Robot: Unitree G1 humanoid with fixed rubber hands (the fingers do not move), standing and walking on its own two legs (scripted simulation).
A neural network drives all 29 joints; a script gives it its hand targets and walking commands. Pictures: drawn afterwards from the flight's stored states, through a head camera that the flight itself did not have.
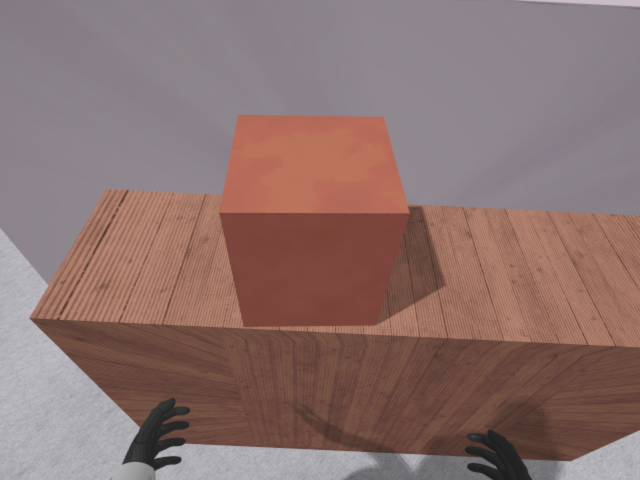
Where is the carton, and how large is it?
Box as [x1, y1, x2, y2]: [219, 115, 409, 326]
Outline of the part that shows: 238,115 219,213 243,325 375,325 409,213 383,117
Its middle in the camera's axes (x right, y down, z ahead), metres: -0.01 -0.03 +0.59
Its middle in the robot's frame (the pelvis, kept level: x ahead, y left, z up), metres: +0.46 +0.03 +0.05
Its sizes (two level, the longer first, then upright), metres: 0.210 0.200 0.250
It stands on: a pedestal, 0.71 m high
